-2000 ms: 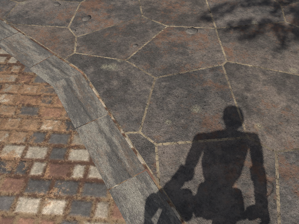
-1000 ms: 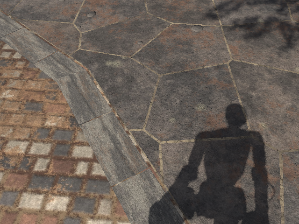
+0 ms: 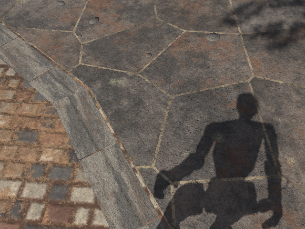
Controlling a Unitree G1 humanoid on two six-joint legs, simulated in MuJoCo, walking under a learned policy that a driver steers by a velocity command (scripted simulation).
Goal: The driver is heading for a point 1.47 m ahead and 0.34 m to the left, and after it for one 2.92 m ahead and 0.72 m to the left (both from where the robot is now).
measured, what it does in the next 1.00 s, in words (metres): steps on the spot: left foot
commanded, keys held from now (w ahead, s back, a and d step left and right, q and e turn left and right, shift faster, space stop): no key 0.94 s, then w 0.06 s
